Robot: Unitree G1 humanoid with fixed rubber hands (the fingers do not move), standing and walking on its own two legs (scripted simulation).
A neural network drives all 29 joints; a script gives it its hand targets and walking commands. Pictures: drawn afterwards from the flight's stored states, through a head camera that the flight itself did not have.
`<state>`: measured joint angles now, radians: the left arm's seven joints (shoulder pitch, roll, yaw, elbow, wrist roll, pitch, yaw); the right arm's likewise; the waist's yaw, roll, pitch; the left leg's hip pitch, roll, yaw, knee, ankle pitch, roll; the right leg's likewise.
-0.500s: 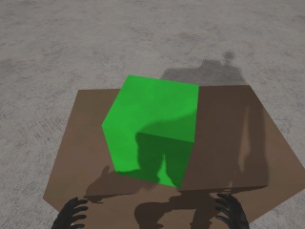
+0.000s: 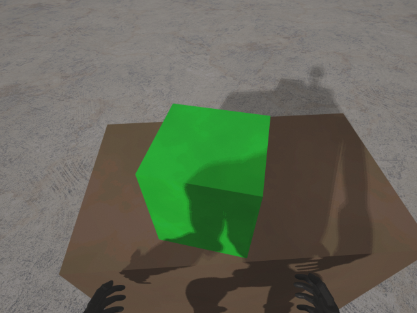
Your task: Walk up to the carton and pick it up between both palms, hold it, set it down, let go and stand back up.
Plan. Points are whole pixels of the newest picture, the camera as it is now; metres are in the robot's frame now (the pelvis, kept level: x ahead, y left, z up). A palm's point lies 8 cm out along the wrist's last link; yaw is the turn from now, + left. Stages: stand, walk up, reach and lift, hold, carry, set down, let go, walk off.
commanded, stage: set down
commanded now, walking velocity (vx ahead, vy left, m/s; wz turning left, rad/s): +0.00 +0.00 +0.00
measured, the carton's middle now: (210, 182) +0.39 +0.01 +0.02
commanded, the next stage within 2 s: let go in 0.20 s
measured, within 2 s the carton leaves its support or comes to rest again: neither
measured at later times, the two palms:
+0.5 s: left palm out of the picture +0.15 +0.23 -0.07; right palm out of the picture +0.15 -0.21 -0.08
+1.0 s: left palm out of the picture +0.14 +0.28 -0.08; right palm out of the picture +0.10 -0.27 -0.10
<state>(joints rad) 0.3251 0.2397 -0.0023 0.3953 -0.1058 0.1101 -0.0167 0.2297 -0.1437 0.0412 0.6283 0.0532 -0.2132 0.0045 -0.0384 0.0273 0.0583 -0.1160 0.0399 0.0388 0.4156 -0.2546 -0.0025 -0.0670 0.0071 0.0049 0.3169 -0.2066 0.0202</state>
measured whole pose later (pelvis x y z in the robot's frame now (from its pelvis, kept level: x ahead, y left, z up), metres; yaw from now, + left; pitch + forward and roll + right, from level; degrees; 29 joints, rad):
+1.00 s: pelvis +0.00 +0.00 +0.00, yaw +0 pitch -2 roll +0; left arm 0.27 0.32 0.07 0.57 -0.06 0.02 0.00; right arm 0.24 -0.32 0.04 0.78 0.02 -0.05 0.01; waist -0.04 -0.01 0.04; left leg -0.12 0.02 0.04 0.42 -0.26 0.00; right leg -0.10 -0.01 0.00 0.38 -0.25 0.02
